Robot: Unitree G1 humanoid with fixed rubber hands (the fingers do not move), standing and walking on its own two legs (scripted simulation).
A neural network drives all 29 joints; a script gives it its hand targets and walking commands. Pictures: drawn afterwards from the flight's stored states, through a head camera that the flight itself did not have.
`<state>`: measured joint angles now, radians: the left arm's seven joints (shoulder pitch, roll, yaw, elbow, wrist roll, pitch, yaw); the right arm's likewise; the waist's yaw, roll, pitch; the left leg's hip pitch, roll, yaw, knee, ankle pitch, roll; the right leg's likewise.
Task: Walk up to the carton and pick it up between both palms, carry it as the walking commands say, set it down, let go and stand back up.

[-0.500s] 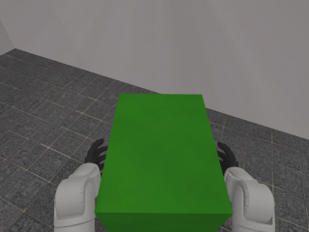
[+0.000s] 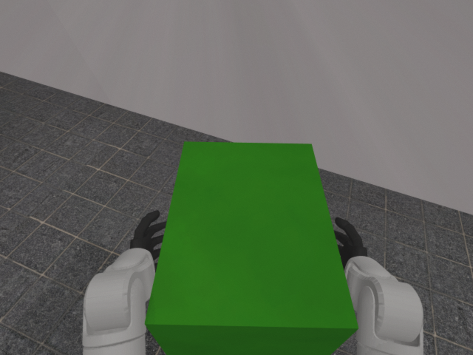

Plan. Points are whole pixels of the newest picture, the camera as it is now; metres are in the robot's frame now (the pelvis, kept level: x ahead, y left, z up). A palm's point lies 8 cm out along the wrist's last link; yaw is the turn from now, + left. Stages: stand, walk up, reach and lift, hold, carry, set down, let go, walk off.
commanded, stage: carry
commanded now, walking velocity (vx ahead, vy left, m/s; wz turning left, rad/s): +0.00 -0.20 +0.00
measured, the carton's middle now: (245, 256) +0.30 +0.00 +0.02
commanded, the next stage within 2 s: none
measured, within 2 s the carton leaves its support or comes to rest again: neither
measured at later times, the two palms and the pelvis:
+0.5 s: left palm (193, 277) +0.23 +0.08 +0.09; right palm (410, 302) +0.22 -0.23 +0.07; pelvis -0.04 -0.07 +0.01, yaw -1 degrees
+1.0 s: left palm (168, 298) +0.20 +0.11 +0.08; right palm (402, 310) +0.20 -0.20 +0.09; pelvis -0.06 -0.05 +0.00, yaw +0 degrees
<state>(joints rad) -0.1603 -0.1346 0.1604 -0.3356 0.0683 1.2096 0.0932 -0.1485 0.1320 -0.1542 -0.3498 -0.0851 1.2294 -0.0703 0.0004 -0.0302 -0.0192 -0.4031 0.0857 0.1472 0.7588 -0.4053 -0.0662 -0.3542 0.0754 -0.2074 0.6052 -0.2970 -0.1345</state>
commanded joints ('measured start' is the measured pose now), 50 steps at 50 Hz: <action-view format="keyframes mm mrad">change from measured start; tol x16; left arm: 1 -570 -875 -796 -150 -375 -2 -258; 50 -584 -877 -777 -148 -384 -17 -267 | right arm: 1 -546 881 744 -118 432 -35 262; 22 -687 866 848 -299 447 -55 235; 50 -602 867 762 -146 410 -42 245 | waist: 1 -16 388 -373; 5 -19 140 -286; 10 -9 321 -424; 16 -2 -9 -613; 26 1 -188 -403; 33 7 61 -405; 50 0 61 -388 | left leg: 1 308 429 -594 -389 600 265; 5 274 354 -413 -430 347 218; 12 340 175 -164 -229 780 60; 18 118 41 -27 -228 182 17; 26 20 22 -35 -160 110 18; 34 134 99 -133 -233 449 61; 50 96 47 -109 -247 261 67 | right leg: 1 -141 -87 193 385 -236 122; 4 -262 -124 314 499 -182 117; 10 75 -59 128 -56 -111 153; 14 412 -208 153 -164 340 145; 16 489 -338 201 -51 839 125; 21 265 -333 176 -136 388 92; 28 221 -321 172 -111 349 94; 33 146 -256 127 -85 32 106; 40 222 -275 156 -58 212 97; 50 113 -277 148 -137 -77 102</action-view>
